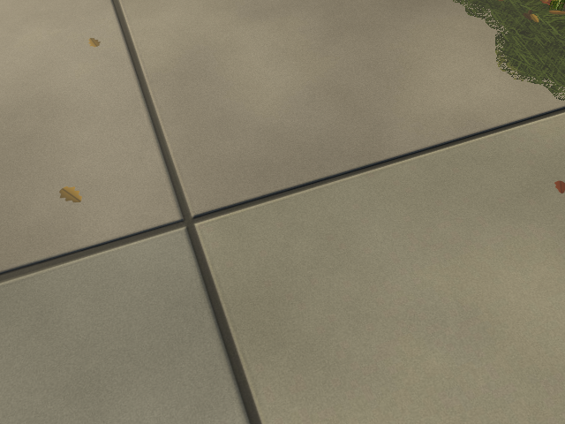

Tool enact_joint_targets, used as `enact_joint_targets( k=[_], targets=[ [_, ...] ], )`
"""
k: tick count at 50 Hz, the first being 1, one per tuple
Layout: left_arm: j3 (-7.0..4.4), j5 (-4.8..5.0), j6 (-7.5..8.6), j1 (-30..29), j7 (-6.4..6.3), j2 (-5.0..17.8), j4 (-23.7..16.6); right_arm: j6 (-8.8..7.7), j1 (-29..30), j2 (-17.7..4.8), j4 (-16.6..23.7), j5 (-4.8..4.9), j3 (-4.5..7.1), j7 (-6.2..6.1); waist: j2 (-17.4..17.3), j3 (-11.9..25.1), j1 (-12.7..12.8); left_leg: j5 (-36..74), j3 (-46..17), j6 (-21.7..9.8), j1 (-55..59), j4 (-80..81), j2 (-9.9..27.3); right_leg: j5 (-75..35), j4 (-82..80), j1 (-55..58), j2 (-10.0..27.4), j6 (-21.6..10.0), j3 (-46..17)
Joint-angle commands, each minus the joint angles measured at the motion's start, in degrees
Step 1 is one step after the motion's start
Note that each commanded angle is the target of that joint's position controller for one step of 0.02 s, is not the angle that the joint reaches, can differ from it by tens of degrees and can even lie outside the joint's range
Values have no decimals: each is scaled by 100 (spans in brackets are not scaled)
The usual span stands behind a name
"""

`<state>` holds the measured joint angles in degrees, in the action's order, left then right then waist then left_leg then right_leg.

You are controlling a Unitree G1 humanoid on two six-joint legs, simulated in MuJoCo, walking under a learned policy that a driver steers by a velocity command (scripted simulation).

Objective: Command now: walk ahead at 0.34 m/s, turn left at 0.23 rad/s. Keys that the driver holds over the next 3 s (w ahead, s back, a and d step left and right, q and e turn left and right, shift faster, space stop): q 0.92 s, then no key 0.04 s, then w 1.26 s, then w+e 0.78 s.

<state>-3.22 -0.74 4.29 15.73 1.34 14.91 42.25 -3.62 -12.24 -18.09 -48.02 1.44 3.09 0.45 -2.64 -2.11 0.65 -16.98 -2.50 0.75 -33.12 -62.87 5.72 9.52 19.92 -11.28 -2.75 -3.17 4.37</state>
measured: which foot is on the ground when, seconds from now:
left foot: up 0.00-0.24, down 0.26-0.72, up 0.74-1.00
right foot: down 0.00-0.28, up 0.30-0.70, down 0.72-1.00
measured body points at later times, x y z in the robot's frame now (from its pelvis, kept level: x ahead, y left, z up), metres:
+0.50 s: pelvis +0.16 +0.04 -0.01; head +0.20 +0.07 +0.44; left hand +0.25 +0.35 -0.12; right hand +0.37 -0.20 -0.10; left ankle +0.22 +0.13 -0.74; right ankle +0.22 -0.12 -0.69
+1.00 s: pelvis +0.20 +0.00 +0.00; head +0.24 +0.00 +0.45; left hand +0.16 +0.31 -0.10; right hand +0.49 -0.16 -0.11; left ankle +0.12 +0.12 -0.69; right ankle +0.27 -0.10 -0.74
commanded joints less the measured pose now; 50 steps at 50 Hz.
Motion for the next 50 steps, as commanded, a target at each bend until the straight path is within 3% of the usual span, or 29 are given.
enact_joint_targets(
  k=[1, 4, 8, 11, 12, 13, 14, 15, 16, 17, 18, 19, 22, 24, 27, 32, 35, 36, 37, 38, 39, 40, 42, 45, 48, 50],
  targets=[
    [-195, -50, 188, -448, -86, 730, -285, 98, -380, -203, 206, -68, 69, -52, 610, 159, -283, 677, -226, 174, -88, 540, 57, -3286, -922, 13, 1585, -949, -503],
    [-208, -47, 120, -489, -206, 833, -193, 67, 162, -76, 398, -119, 12, 47, 650, 148, -81, 1897, 100, 127, 307, 1880, -86, -3227, -890, -16, 1320, -734, 158],
    [-273, 69, -56, -322, -315, 1007, 8, 91, 525, -209, 729, -117, 64, 218, 652, 271, 57, 1894, 195, -19, 270, 2584, -170, -3223, -487, 732, 1641, -659, 190],
    [-332, 194, -221, -489, -401, 1097, 18, 122, 352, -412, 869, -156, 177, 319, 721, 356, -112, 1075, 406, -274, 448, 2810, -358, -3676, 361, 1039, 1776, -481, 189],
    [-336, 224, -279, -576, -435, 1088, -7, 113, -32, -504, 803, -157, 248, 324, 642, 518, -317, 1157, 551, -403, 941, 3139, -556, -3872, 1026, 966, 1628, -340, 300],
    [-302, 195, -308, -414, -445, 979, -3, 92, -536, -781, 694, -174, 380, 261, 284, 824, -503, 2099, 471, -605, 1772, 3615, -727, -3485, 2087, 728, 1225, -59, 456],
    [-201, -46, -278, -111, -418, 758, -136, 110, -800, -1398, 782, -199, 529, 120, -881, 1298, -439, 5033, -1095, -1155, 3132, 3455, 399, -979, 3859, -585, 667, 389, 546],
    [-69, -116, -246, 304, -318, 436, -265, 134, -563, -1556, 989, -267, 500, 83, -1506, 2144, -45, 5336, -3459, -2541, 4471, 3717, 1655, 3141, 5676, -2269, -420, 700, -223],
    [-144, 29, -224, 88, -228, 846, -141, 170, -431, -1152, 1144, -215, 412, 112, -562, 2454, -376, 4119, -3226, -2409, 4217, 4017, 1453, 2871, 5974, -2405, -46, 582, -1138],
    [-163, 164, -251, -338, -221, 896, -260, 181, -86, -904, 1233, -167, 345, 96, -263, 1852, -315, 3194, -2628, -2097, 3669, 4110, 1187, 2430, 5851, -2618, 136, 495, -1075],
    [-171, 118, -310, -480, -281, 833, -215, 221, 139, -728, 1232, -79, 300, 71, 213, 1257, -187, 2437, -2201, -1755, 2964, 4273, 905, 2086, 5355, -2652, 345, 503, -1006],
    [-210, 34, -385, -590, -360, 909, -231, 266, 314, -622, 1263, -52, 265, 17, 139, 981, -108, 1869, -1999, -1579, 2378, 4412, 726, 1805, 4858, -2463, 474, 515, -1008],
    [-182, 23, -457, -440, -393, 707, -213, 356, 415, -751, 1376, -197, 321, -75, -358, 864, 50, 1631, -1755, -1453, 1672, 4593, 321, 1420, 3948, -1823, 288, 619, -865],
    [-157, 26, -440, -490, -416, 637, -202, 375, 333, -855, 1399, -163, 372, -150, -351, 999, -11, 1609, -1793, -1454, 1748, 4526, 300, 1256, 3453, -1756, 243, 715, -925],
    [-151, 41, -433, -653, -405, 631, -225, 446, 384, -891, 1464, -123, 402, -226, -428, 1026, -96, 726, -1964, -1332, 1649, 4528, 189, 909, 2910, -1591, 201, 786, -1007],
    [-183, 99, -302, -760, -315, 690, -279, 564, 363, -852, 1531, -118, 409, -217, -668, 894, -203, 338, -2501, -1220, 1777, 4405, 136, 963, 1959, -1253, 87, 692, -1044],
    [-242, 121, -206, -358, -235, 734, -158, 639, 470, -791, 1588, -30, 388, -232, -660, 849, 64, 590, -2571, -965, 1654, 4028, -113, 251, 438, -370, 95, 463, -891],
    [-328, 51, -206, -203, -247, 1028, -141, 646, 324, -616, 1599, -21, 337, -238, -263, 906, 44, 3, -2272, -689, 1196, 3531, -414, 57, 34, 241, 774, 221, -1356],
    [-442, -102, -274, -369, -288, 1596, -188, 617, 208, -384, 1741, -18, 287, -216, 1382, 689, -254, -1233, -1086, -322, 84, 2357, -1303, -531, -267, 528, 1966, -512, -2715],
    [-416, -256, -277, -488, -276, 1409, -282, 532, 237, -779, 1753, -93, 407, -191, 1863, 624, -134, -1836, -651, -38, -231, 886, -1320, -1142, -424, 163, 2616, -1190, -3466],
    [-320, -202, -269, -792, -312, 1096, -435, 522, 68, -1056, 1611, -95, 515, -164, 1352, 604, -234, -1509, -725, 81, -189, 90, -1092, -1328, -283, 80, 2482, -1158, -3014],
    [-272, -99, -280, -1022, -340, 895, -485, 572, -76, -1015, 1445, -66, 537, -168, 1042, 520, -310, -1187, -628, 180, -186, -234, -1048, -1328, -148, 67, 2081, -872, -2393],
    [-210, 41, -315, -1058, -380, 770, -509, 686, -151, -701, 1362, -64, 463, -186, 959, 394, -226, -768, -501, 369, -422, -762, -976, -1548, -22, 261, 1761, -697, -1764],
    [-239, -14, -407, -722, -422, 872, -450, 696, 323, -463, 1611, 21, 359, -151, 1157, 358, 63, -486, -95, 523, -549, -122, -785, -1780, -60, 688, 1641, -800, -1271],
    [-310, 2, -463, -543, -406, 1071, -392, 675, 567, -305, 1779, -35, 265, -105, 1283, 566, 231, -693, 34, 544, -37, 826, -586, -2006, 25, 911, 1801, -913, -1165],
    [-361, 76, -469, -500, -334, 1219, -367, 669, 575, -252, 1806, -51, 206, -62, 1316, 670, 294, -771, 287, 401, 579, 1525, -560, -711, -225, 632, 1830, -921, -1118]
  ],
)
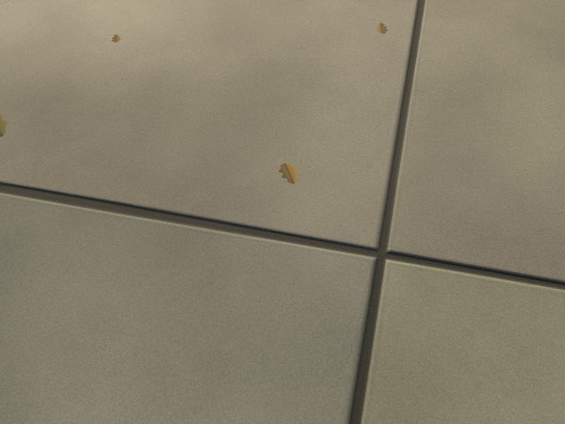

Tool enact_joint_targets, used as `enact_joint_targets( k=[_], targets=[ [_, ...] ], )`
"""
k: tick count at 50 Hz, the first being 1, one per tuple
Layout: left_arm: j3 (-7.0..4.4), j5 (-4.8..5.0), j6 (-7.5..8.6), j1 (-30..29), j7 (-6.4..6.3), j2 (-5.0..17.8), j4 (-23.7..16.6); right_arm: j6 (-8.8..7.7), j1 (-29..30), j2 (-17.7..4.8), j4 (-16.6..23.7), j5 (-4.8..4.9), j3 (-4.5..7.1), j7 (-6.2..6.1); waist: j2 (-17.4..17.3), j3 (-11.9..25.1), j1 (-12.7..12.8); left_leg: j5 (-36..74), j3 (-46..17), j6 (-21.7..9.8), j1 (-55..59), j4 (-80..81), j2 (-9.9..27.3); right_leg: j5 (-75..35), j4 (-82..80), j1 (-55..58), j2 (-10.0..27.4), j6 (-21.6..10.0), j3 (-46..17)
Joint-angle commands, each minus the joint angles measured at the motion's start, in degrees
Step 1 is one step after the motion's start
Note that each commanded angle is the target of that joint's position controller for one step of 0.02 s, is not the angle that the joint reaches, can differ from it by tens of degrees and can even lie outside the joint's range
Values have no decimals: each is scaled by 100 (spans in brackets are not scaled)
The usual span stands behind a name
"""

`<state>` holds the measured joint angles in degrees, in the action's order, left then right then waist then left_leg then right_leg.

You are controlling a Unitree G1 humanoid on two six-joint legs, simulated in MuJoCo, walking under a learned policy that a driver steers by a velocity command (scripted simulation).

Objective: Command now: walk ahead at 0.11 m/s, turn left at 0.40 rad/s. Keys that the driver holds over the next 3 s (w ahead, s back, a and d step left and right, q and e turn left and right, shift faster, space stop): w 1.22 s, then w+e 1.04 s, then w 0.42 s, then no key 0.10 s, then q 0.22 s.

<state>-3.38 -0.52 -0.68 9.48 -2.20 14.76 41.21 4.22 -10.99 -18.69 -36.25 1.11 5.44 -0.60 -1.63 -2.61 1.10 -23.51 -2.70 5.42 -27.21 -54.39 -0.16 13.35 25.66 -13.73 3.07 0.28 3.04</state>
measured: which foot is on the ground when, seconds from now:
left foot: up 0.00-0.12, down 0.14-0.58, up 0.60-1.00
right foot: down 0.00-0.12, up 0.14-0.56, down 0.58-1.00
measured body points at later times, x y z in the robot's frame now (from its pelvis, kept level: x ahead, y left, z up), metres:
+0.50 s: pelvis +0.14 +0.03 -0.01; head +0.17 +0.04 +0.44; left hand +0.33 +0.28 -0.10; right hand +0.16 -0.26 -0.12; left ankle -0.01 +0.13 -0.74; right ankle +0.32 -0.10 -0.71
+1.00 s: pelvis +0.41 +0.01 +0.00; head +0.44 +0.01 +0.45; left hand +0.41 +0.29 -0.13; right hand +0.63 -0.22 -0.09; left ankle +0.60 +0.18 -0.69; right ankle +0.34 -0.09 -0.74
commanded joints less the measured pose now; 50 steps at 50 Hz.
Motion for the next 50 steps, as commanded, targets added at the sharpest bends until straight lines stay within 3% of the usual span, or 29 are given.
enact_joint_targets(
  k=[1, 3, 4, 5, 6, 7, 8, 9, 10, 12, 13, 16, 19, 22, 26, 27, 28, 29, 30, 31, 32, 33, 34, 35, 36, 39, 43, 46, 50],
  targets=[
    [-356, 106, 41, 152, 64, 1280, -235, -120, 443, -218, 625, -9, -33, 64, 1278, 651, 265, -154, 430, -155, 241, 995, -12, -267, -949, 678, 1243, -1266, -1031],
    [-334, 182, 82, 147, 144, 1290, -169, -161, 286, -276, 536, -1, -27, 106, 1283, 453, 175, 26, 564, -397, 787, 1807, -81, 638, -1071, 327, 1261, -1233, -1121],
    [-308, 230, 104, 81, 183, 1257, -131, -204, 32, -244, 402, -7, -30, 128, 1160, 390, -1, 480, 644, -567, 1287, 2499, -127, 850, -989, 92, 1208, -1155, -1052],
    [-259, 248, 134, 89, 224, 1144, -65, -246, -298, -203, 213, -14, -32, 135, 1008, 382, -173, 849, 720, -725, 1982, 3103, -211, 873, -791, -246, 1111, -1027, -922],
    [-155, 199, 195, 124, 265, 861, 6, -282, -701, -266, 59, 1, -10, 106, 769, 542, -358, 871, 443, -839, 2891, 3287, -84, 880, -331, -754, 910, -749, -668],
    [19, 26, 275, -49, 342, 358, -94, -321, -1283, -582, -53, -23, 53, 43, -307, 843, -533, 984, -1006, -1102, 3819, 3544, 994, 1336, 1300, -1633, 397, -267, -38],
    [-14, 58, 380, -424, 330, 489, -485, -378, -1437, -1357, -36, -80, 228, 76, -1460, 563, -635, 38, -2978, -2106, 3762, 4023, 2173, 2161, 2451, -3194, -255, 14, 207],
    [-163, 176, 454, -707, 301, 987, -502, -528, -1345, -1043, -8, -115, 162, 90, -900, 212, -785, -535, -3237, -2420, 3387, 4310, 2233, 2100, 3363, -3540, 54, 12, -363],
    [-222, 257, 485, -583, 334, 1109, -444, -632, -1108, -749, -26, -118, 52, 77, -879, -85, -576, -852, -2782, -2230, 3205, 4388, 1999, 1542, 3553, -3695, 225, -89, -515],
    [-236, 166, 527, -403, 355, 1044, -249, -726, -761, -513, -8, -64, -36, 57, -736, -317, -391, -288, -2062, -1912, 3026, 4580, 1598, 600, 3375, -3718, 359, -106, -529],
    [-226, 123, 545, -390, 370, 960, -200, -742, -722, -447, 2, -87, -71, 36, -630, -315, -337, 300, -1730, -1807, 2908, 4662, 1449, 190, 3252, -3546, 395, -77, -524],
    [-125, 100, 581, -440, 419, 678, -157, -781, -776, -468, -51, -107, -53, 8, -388, -153, -326, 1549, -956, -1737, 2736, 4727, 1193, -708, 2524, -3149, 287, 109, -351],
    [-20, 125, 585, -851, 454, 486, -274, -797, -997, -608, -212, -77, -10, -1, -405, -204, -478, 1943, -527, -1668, 2439, 4734, 1083, -1338, 1493, -2599, 126, 189, -250],
    [23, 169, 599, -1212, 528, 498, -422, -800, -1270, -728, -410, -18, 31, 3, -387, -380, -581, 1860, -489, -1671, 2397, 4754, 1256, -1544, 902, -2316, 24, 89, -233],
    [-19, 171, 640, -1140, 595, 704, -490, -759, -1306, -825, -582, 33, 81, -13, -433, -365, -373, 2628, -501, -1512, 2889, 4413, 1523, -1135, 482, -1984, -60, -243, -266],
    [-65, 158, 642, -922, 576, 808, -453, -738, -1269, -883, -593, 16, 95, -20, -499, -163, -230, 3581, -439, -1447, 2996, 4065, 1492, -939, 462, -1582, -206, -350, -138],
    [-154, 140, 632, -399, 530, 954, -323, -702, -1218, -893, -605, 2, 89, -33, -507, 239, 81, 4722, -248, -1329, 2991, 3328, 1323, -864, 384, -798, -405, -499, 43],
    [-275, 139, 612, 505, 465, 1184, -77, -669, -1276, -765, -613, -37, 24, -58, -440, 887, 497, 5148, -12, -1149, 2543, 2168, 1036, -904, 467, 574, -435, -683, 71],
    [-365, 54, 588, 1389, 404, 1584, 61, -677, -1532, -386, -467, -132, -112, -70, 334, 1785, 681, 3553, 185, -877, 981, 218, 608, -475, 553, 2557, 753, -1173, -1470],
    [-392, 57, 597, 1698, 469, 1828, 186, -790, -2123, 195, -437, -49, -283, -40, 1951, 2595, 353, -822, -230, -594, -616, -1518, -427, 1310, -480, 3714, 1874, -1923, -4362],
    [-233, 149, 616, 1463, 455, 1251, 157, -883, -1526, -465, -445, 91, -144, -1, 1397, 2008, 563, -866, -707, -647, -1260, -2106, -138, 1992, -993, 3336, 1746, -1684, -4506],
    [-175, 141, 604, 1050, 416, 1096, 122, -943, -975, -671, -282, 182, -87, 37, 1081, 1152, 480, -375, -452, -730, -1571, -2101, 176, 1635, -1054, 2569, 1611, -1457, -3621],
    [-154, 86, 587, 698, 392, 1041, 66, -991, -693, -613, -233, 104, -117, 21, 531, 774, 318, 127, -290, -770, -1391, -1821, 454, 955, -1115, 1797, 1422, -1349, -3046],
    [-116, 18, 591, 473, 397, 912, 29, -988, -597, -551, -241, 10, -97, 15, 409, 481, 151, 464, -256, -767, -1191, -1517, 629, 361, -1256, 1177, 1214, -1330, -2598],
    [-86, -50, 616, 347, 392, 823, 12, -943, -744, -477, -280, 3, -94, 31, 592, 477, -35, 680, -307, -760, -848, -1398, 762, 39, -1403, 788, 1104, -1355, -2352],
    [-85, 44, 714, 271, 386, 799, 112, -778, -865, -234, -370, -23, -136, 15, 592, 282, -230, 885, -185, -616, -703, -935, 858, -401, -1813, 238, 954, -1478, -1710],
    [-125, 79, 705, 485, 319, 971, 267, -801, -93, -150, -154, -105, -185, 16, 413, -47, -53, 2085, -79, -417, -1129, 388, 885, -950, -2032, 291, 809, -1411, -1134],
    [-138, 131, 653, 761, 279, 1081, 383, -894, 545, -5, -20, -71, -250, 94, 367, -133, 206, 2877, 148, -420, -850, 1525, 681, -1176, -2007, 408, 664, -1243, -750],
    [-162, 181, 527, 1207, 263, 1175, 617, -956, 1145, -37, 190, -8, -259, 226, 388, -246, 416, 2906, 168, -527, -904, 2234, 522, -1262, -1757, 1116, 942, -1193, -791]
  ],
)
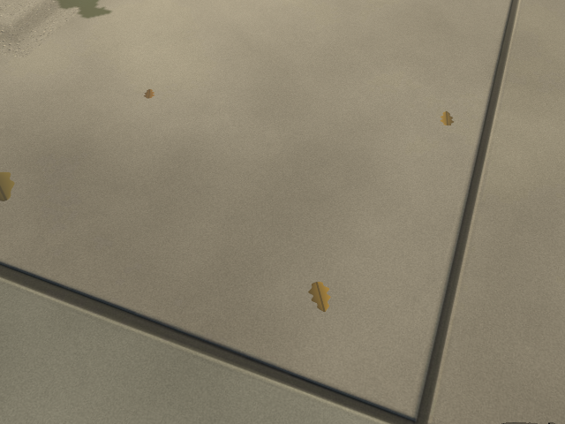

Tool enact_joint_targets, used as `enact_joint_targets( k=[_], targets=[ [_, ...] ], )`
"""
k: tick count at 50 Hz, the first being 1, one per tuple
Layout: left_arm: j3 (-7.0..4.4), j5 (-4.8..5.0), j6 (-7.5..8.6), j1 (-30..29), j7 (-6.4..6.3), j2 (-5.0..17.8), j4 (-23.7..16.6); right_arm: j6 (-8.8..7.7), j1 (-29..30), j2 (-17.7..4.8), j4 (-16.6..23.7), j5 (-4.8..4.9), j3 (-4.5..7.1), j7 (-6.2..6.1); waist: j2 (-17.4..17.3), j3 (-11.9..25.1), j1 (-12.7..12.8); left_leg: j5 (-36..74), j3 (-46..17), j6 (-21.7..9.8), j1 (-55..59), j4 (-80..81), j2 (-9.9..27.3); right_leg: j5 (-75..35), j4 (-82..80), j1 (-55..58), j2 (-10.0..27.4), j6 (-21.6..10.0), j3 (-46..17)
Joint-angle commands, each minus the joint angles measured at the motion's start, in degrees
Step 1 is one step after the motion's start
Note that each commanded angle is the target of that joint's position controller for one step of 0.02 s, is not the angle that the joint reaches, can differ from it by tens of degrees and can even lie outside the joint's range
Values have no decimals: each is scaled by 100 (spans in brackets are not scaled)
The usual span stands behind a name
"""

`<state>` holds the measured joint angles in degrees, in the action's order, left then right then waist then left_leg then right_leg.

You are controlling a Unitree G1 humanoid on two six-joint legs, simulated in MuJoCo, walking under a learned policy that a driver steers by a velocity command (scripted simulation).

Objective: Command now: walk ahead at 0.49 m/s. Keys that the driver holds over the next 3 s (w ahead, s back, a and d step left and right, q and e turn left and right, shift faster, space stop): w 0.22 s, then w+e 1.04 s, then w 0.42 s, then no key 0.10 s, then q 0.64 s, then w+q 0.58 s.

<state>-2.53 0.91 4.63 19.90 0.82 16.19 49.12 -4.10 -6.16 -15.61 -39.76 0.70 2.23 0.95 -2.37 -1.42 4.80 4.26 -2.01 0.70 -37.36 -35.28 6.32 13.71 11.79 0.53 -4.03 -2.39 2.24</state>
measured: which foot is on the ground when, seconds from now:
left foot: up 0.00-0.10, down 0.12-0.66, up 0.68-1.00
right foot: down 0.00-0.14, up 0.16-0.66, down 0.68-1.00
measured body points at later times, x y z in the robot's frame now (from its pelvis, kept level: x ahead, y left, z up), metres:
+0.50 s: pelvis +0.29 +0.05 +0.00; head +0.31 +0.05 +0.45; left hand +0.48 +0.29 -0.11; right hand +0.31 -0.23 -0.12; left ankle +0.22 +0.14 -0.74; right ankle +0.46 -0.13 -0.68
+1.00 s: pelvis +0.57 -0.05 +0.00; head +0.60 -0.07 +0.45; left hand +0.74 +0.20 -0.10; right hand +0.67 -0.36 -0.08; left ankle +0.81 +0.07 -0.69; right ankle +0.51 -0.10 -0.74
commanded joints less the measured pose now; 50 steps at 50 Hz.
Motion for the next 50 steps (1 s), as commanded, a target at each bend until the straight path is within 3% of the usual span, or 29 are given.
enact_joint_targets(
  k=[1, 4, 5, 6, 7, 8, 9, 10, 11, 12, 13, 15, 17, 20, 23, 28, 31, 32, 33, 34, 35, 36, 37, 38, 39, 41, 43, 47, 50],
  targets=[
    [-258, 45, -45, 204, -51, 1051, -133, -133, 733, -388, 591, 34, 74, 102, 484, -369, 25, -59, 71, -125, 71, 445, -153, -1426, -251, -77, 1749, -885, -748],
    [-305, 52, -146, 128, -91, 1165, -82, -146, 410, -603, 563, 15, 156, 146, 656, -100, -275, -771, 205, -369, 636, 659, -373, -2728, 393, 400, 1864, -714, -753],
    [-302, 46, -182, 10, -102, 1178, -92, -147, -163, -752, 413, 0, 247, 126, 667, 271, -632, -793, 389, -513, 1466, 811, -561, -3669, 1116, 350, 1694, -600, -579],
    [-228, -6, -202, 17, -118, 1001, -126, -134, -1080, -1035, 153, -10, 388, 70, 565, 931, -1048, -691, 358, -707, 2886, 728, -506, -3758, 2279, -160, 1387, -416, -347],
    [-58, -108, -135, 404, -108, 518, -316, -110, -1878, -1567, 53, -137, 508, 22, -325, 1907, -1094, -945, -1518, -1358, 5143, 516, 882, -2021, 4411, -2050, 812, -82, -73],
    [62, -56, -19, 699, -76, 191, -262, -87, -2080, -1518, -48, -41, 498, 41, -1493, 2492, -997, -2058, -3853, -1953, 6112, 1457, 1647, 1734, 5885, -3599, -8, 126, -478],
    [-93, 92, 87, 278, -26, 825, -329, -83, -1902, -1072, -12, -9, 350, 47, -905, 1952, -1134, -2688, -3654, -1715, 5774, 1729, 1508, 1766, 6393, -4233, 355, 37, -1002],
    [-116, 189, 145, -263, 4, 932, -514, -75, -1516, -927, 37, -27, 292, 29, -592, 1194, -1053, -2424, -2821, -1530, 5012, 1825, 1316, 1321, 6341, -4418, 642, -31, -795],
    [-104, 108, 162, -545, -7, 864, -577, -81, -1161, -848, 48, -75, 258, 40, -95, 678, -883, -1822, -2244, -1450, 4184, 2005, 1092, 848, 5983, -4292, 889, -20, -657],
    [-138, 39, 119, -538, -16, 832, -551, -121, -913, -682, 67, -116, 217, 42, -107, 485, -695, -1269, -1806, -1394, 3662, 2151, 947, 527, 5626, -4002, 1088, 7, -707],
    [-136, 40, 40, -382, -10, 742, -478, -152, -775, -593, 65, -145, 195, 47, -170, 399, -550, -1044, -1495, -1351, 3301, 2348, 813, 326, 5501, -3677, 1179, 44, -733],
    [-104, 67, -110, -181, -29, 530, -380, -248, -721, -618, -49, -118, 222, 46, -226, 290, -421, -666, -979, -1407, 2919, 2630, 775, 156, 5294, -3473, 1199, 161, -754],
    [-108, 64, -191, -433, -63, 476, -464, -294, -758, -701, -175, -151, 258, 13, -119, 47, -432, -411, -505, -1378, 2812, 2822, 742, -259, 4907, -3761, 1160, 263, -872],
    [-113, 28, -170, -774, -30, 425, -573, -283, -801, -776, -303, -162, 278, -48, -79, -65, -518, -110, 140, -1216, 2972, 2916, 608, -1299, 3952, -3933, 1060, 307, -891],
    [-59, 5, -124, -1350, 65, 286, -754, -256, -901, -856, -413, -126, 285, -105, -24, -223, -753, -110, 645, -1048, 3049, 3004, 529, -2041, 2973, -3696, 964, 264, -500],
    [-35, 13, -119, -2023, 227, 258, -1187, -55, -1301, -1001, -704, -23, 353, -148, 55, -422, -967, 503, 901, -953, 4220, 2590, 907, -1546, 2292, -4142, 865, 15, -239],
    [-143, 14, -146, -1774, 307, 457, -1323, 101, -1151, -1198, -675, 11, 417, -227, -206, -69, -668, 2915, 1130, -762, 4596, 1629, 964, -644, 2269, -3515, 468, -277, 220],
    [-242, 18, -168, -1293, 303, 621, -1251, 160, -1094, -1258, -645, 6, 434, -265, -293, 254, -384, 3729, 1213, -683, 4549, 889, 908, -407, 2294, -2870, 243, -415, 368],
    [-409, 35, -178, -419, 253, 888, -1046, 204, -992, -1247, -599, 16, 417, -301, -194, 712, 106, 3775, 1369, -515, 4104, -271, 700, -649, 1974, -1630, 6, -624, 388],
    [-598, 42, -237, 512, 134, 1364, -866, 162, -1080, -1067, -481, -72, 327, -328, 400, 1296, 473, 2092, 1373, -277, 2710, -2008, 447, -695, 1842, 178, 648, -984, -783],
    [-662, 96, -209, 384, 100, 1876, -907, -23, -1709, -196, -213, -236, 48, -187, 1786, 1829, -253, -3515, 808, 99, 47, -3962, -834, 227, 1370, 2146, 2087, -2127, -4058],
    [-523, 60, -158, 556, 100, 1362, -1017, -264, -1102, -682, -193, -19, 117, -86, 1115, 2293, 209, -3790, -367, -5, -648, -4526, -826, 788, 649, 2441, 2278, -2190, -4935],
    [-449, 12, -108, 327, 90, 1099, -1005, -396, -543, -936, -1, 177, 182, -31, 857, 1448, 270, -3233, -393, -148, -1038, -4371, -528, 375, 528, 1865, 2108, -1874, -4048],
    [-411, 20, -84, -26, 82, 982, -1057, -462, -418, -869, 33, 117, 154, -56, 340, 968, 18, -2747, -354, -201, -844, -3855, -275, -199, 525, 1019, 1862, -1666, -3387],
    [-359, 13, -87, -391, 72, 817, -1143, -461, -373, -889, -3, -39, 190, -95, 183, 613, -206, -2507, -314, -143, -496, -3344, -122, -863, 445, 232, 1649, -1547, -2883],
    [-312, -76, -86, -668, 31, 710, -1295, -336, -563, -882, 3, -129, 235, -95, 362, 461, -513, -2261, -331, -7, 106, -2921, -7, -1599, 198, -581, 1435, -1549, -2511],
    [-341, -32, -70, -635, -24, 814, -1281, -221, -600, -723, 27, -164, 204, -104, 372, 338, -588, -2082, -186, 190, 231, -2411, -20, -2069, 89, -1074, 1323, -1564, -2145],
    [-404, 23, -116, -346, -149, 1009, -1164, -188, 249, -456, 276, -173, 95, -99, 526, 117, -300, -537, -51, 375, 526, -625, -308, -1775, 121, -1583, 850, -1196, -1585],
    [-415, 47, -174, -24, -177, 1035, -1042, -240, 773, -462, 423, -75, 84, -33, 658, 113, -59, 192, -46, 359, 965, 232, -576, -1195, 243, -1602, 852, -1006, -1769]
  ],
)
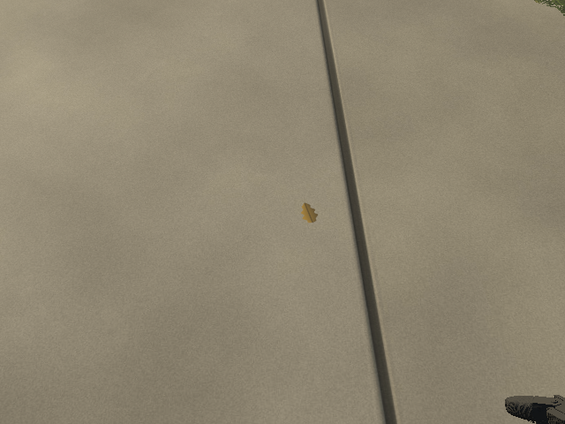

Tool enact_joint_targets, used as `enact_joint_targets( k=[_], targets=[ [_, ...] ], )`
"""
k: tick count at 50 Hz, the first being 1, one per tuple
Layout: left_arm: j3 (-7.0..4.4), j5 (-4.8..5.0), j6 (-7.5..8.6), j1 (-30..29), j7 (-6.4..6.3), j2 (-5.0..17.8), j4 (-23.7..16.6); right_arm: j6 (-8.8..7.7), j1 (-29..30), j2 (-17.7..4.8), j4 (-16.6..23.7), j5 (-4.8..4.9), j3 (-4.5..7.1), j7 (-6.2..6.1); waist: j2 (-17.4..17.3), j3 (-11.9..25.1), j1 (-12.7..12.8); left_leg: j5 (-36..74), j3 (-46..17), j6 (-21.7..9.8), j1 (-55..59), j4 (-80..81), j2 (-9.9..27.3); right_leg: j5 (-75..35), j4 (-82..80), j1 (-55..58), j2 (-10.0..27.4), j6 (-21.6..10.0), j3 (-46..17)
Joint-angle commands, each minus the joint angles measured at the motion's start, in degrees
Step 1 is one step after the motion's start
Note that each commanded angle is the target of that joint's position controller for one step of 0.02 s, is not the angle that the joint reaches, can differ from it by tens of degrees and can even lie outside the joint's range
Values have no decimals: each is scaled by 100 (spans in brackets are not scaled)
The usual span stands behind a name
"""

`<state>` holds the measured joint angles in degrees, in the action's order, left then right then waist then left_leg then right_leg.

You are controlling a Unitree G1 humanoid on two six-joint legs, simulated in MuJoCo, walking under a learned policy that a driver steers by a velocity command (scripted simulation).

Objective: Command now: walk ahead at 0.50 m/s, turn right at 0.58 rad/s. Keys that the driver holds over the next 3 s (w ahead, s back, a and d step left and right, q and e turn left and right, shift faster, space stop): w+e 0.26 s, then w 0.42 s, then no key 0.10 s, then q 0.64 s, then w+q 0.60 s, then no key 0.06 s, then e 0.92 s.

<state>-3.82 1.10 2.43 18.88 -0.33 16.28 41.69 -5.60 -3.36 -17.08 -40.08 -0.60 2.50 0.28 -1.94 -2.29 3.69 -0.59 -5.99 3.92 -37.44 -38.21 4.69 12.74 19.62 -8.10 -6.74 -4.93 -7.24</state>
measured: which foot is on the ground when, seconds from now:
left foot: up 0.00-0.12, down 0.14-0.66, up 0.68-1.00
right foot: down 0.00-0.14, up 0.16-0.62, down 0.64-1.00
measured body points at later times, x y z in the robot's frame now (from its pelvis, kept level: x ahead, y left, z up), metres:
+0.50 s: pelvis +0.27 +0.03 +0.00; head +0.30 +0.02 +0.45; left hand +0.53 +0.22 -0.09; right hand +0.22 -0.25 -0.13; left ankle +0.24 +0.15 -0.75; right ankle +0.38 -0.16 -0.70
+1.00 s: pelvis +0.49 -0.09 +0.00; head +0.52 -0.10 +0.45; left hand +0.64 +0.16 -0.11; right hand +0.57 -0.37 -0.12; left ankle +0.64 +0.03 -0.70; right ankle +0.44 -0.16 -0.75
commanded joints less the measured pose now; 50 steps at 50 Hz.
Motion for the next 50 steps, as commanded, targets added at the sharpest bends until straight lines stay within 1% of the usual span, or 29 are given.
enact_joint_targets(
  k=[1, 5, 6, 7, 8, 9, 10, 11, 12, 13, 14, 15, 19, 24, 28, 30, 31, 32, 33, 34, 35, 36, 37, 38, 39, 41, 44, 47, 50],
  targets=[
    [-286, 48, 30, 159, -65, 1010, -259, -107, 583, -375, 498, 83, 77, 53, 644, 193, 73, 642, 275, 3, 990, 692, -438, -958, -421, -590, 1185, -723, -977],
    [-292, 34, -38, 158, -100, 948, -233, -200, 361, -667, 486, 110, 210, 104, 872, 245, -150, -163, 96, -290, 1279, 1082, -448, -919, 289, 86, 1455, -556, -1657],
    [-272, 25, -54, 63, -93, 877, -264, -227, -36, -732, 383, 101, 267, 84, 909, 372, -379, -202, 201, -427, 1815, 1283, -472, -1122, 604, 44, 1342, -456, -1655],
    [-189, -6, -45, 33, -70, 652, -317, -259, -630, -903, 283, 31, 353, 48, 787, 845, -678, -236, 50, -659, 2861, 1312, -195, -1263, 1433, -188, 1040, -277, -1422],
    [-59, -121, -32, 148, -58, 311, -428, -247, -1496, -1225, 220, -33, 431, -6, 50, 1706, -958, -595, -985, -994, 4379, 1212, 827, -115, 3070, -953, 614, -49, -875],
    [10, 96, 21, 941, -51, 124, -593, -161, -1809, -1546, -4, -56, 516, 48, -2001, 2176, -533, -2097, -3755, -1873, 5811, 1863, 1930, 2240, 4744, -2979, 19, 258, -315],
    [-94, 147, 11, 818, -75, 761, -393, -135, -1581, -935, 141, 70, 387, 69, -1135, 1651, -676, -3222, -3841, -1716, 5470, 2098, 1881, 1938, 5409, -3566, 519, 344, -474],
    [-175, 100, -20, 179, -68, 1022, -468, -94, -1353, -638, 185, 81, 307, 36, -579, 963, -828, -2923, -2841, -1469, 4795, 2143, 1637, 1390, 5516, -3691, 690, 387, -296],
    [-177, 43, -44, -102, -75, 952, -522, -61, -1101, -573, 202, 20, 265, 30, -181, 602, -734, -2100, -2130, -1361, 4135, 2227, 1399, 998, 5409, -3494, 879, 432, -136],
    [-193, -24, -46, -337, -59, 863, -585, -42, -964, -439, 145, -1, 227, 26, -78, 271, -676, -1461, -1550, -1291, 3658, 2371, 1126, 750, 5115, -3393, 1023, 426, -123],
    [-178, 20, -55, -246, -22, 717, -624, -63, -942, -447, 86, -47, 208, 17, -392, 249, -522, -1131, -1253, -1319, 3335, 2488, 1046, 581, 4971, -3113, 1149, 430, -106],
    [-151, 46, -71, -195, -3, 590, -607, -90, -957, -389, 27, -23, 204, 30, -457, 219, -495, -946, -1007, -1378, 3173, 2632, 940, 556, 4803, -2981, 1190, 445, -38],
    [-39, -23, -71, -582, 20, 283, -732, -142, -1111, -621, -232, 55, 280, 60, -221, 88, -483, -119, -402, -1650, 3151, 2945, 997, 188, 3751, -3187, 1220, 509, 69],
    [80, -39, 88, -1414, 178, 154, -873, -33, -1298, -851, -464, 166, 310, 43, -154, -4, -729, 355, 390, -1489, 3192, 2996, 757, -1116, 2013, -2687, 1169, 488, 573],
    [57, 10, 123, -1919, 248, 289, -1075, 87, -1692, -1010, -737, 246, 340, 36, -266, -128, -800, 560, 379, -1379, 3695, 2820, 1040, -895, 1380, -2520, 1029, 312, 696],
    [-17, -19, 130, -1713, 257, 450, -1053, 154, -1652, -1105, -808, 280, 359, 12, -352, 13, -551, 1497, 467, -1259, 3900, 2385, 1095, -597, 1108, -2002, 857, 122, 833],
    [-109, -54, 129, -1176, 240, 589, -895, 183, -1561, -1110, -823, 301, 348, -7, -322, 343, -194, 2336, 696, -1128, 3807, 1726, 944, -738, 857, -1144, 690, -17, 992],
    [-259, -73, 108, -320, 192, 858, -611, 191, -1608, -964, -830, 264, 282, -29, -224, 881, 190, 2548, 940, -952, 3362, 685, 670, -848, 844, 157, 617, -175, 1013],
    [-392, -114, 60, 726, 98, 1331, -432, 165, -1609, -620, -658, 66, 126, -42, 579, 1710, 555, 677, 1142, -695, 2060, -1226, 340, -1051, 1019, 1894, 1796, -563, -388],
    [-393, -121, 60, 690, 115, 1682, -423, 48, -2208, -65, -547, 65, -46, -1, 1864, 2297, 59, -3233, 699, -425, 136, -2934, -655, 200, 169, 3056, 2933, -1447, -3154],
    [-263, -92, 87, 527, 132, 1151, -473, -34, -1811, -711, -619, 203, 108, 33, 1203, 1971, 275, -3311, 79, -441, -419, -3525, -388, 219, -128, 2695, 2863, -1355, -3204],
    [-174, -108, 122, 87, 138, 954, -502, -67, -1412, -861, -478, 292, 159, 48, 1055, 1187, 145, -2858, 204, -466, -615, -3523, -150, -942, -96, 1979, 2688, -1176, -2207],
    [-116, -121, 145, -267, 159, 779, -512, -58, -1256, -786, -506, 217, 147, 12, 634, 863, -52, -2467, 295, -422, -341, -3278, 62, -2256, -69, 1277, 2404, -1037, -1453],
    [-83, -140, 158, -545, 187, 631, -516, -16, -1220, -751, -527, 111, 169, -15, 520, 661, -237, -2271, 314, -355, -62, -2963, 176, -3135, -115, 718, 2190, -951, -936],
    [-56, -166, 174, -688, 192, 536, -502, 65, -1360, -681, -582, 103, 171, -17, 559, 654, -420, -2133, 283, -309, 360, -2785, 247, -3530, -255, 303, 2068, -891, -620],
    [-63, -196, 264, -821, 170, 527, -380, 241, -1638, -392, -715, 131, 121, -38, 589, 703, -625, -1847, 316, -183, 811, -2477, 179, -4165, -457, -125, 2035, -932, -107],
    [-82, -248, 294, -979, 68, 595, -182, 354, -1351, -263, -636, 95, 83, -73, 639, 529, -642, -1039, 253, -102, 948, -1472, 101, -4176, -626, -428, 1883, -823, 626],
    [-118, -253, 211, -894, -43, 755, -27, 348, -805, -284, -434, 99, 71, -4, 678, 493, -398, -141, 397, -148, 1060, -564, 1, -3877, -678, -232, 1827, -702, 992],
    [-160, -180, 69, -784, -112, 866, 142, 384, -479, -392, -196, 103, 121, 79, 596, 463, -270, -260, 451, -225, 879, -181, -25, -3640, -513, 262, 2045, -700, 999]
  ],
)
Next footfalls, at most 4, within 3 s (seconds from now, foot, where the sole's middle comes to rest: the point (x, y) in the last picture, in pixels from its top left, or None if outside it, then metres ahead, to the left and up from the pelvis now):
0.14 left None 0.28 0.14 -0.78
0.64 right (401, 417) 0.48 -0.17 -0.78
1.14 left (324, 338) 0.67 0.00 -0.78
1.54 right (419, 351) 0.64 -0.23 -0.78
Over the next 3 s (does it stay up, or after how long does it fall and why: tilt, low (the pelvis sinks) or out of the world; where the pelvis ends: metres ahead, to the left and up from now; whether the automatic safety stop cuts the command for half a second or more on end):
stays up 0.92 0.10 -0.02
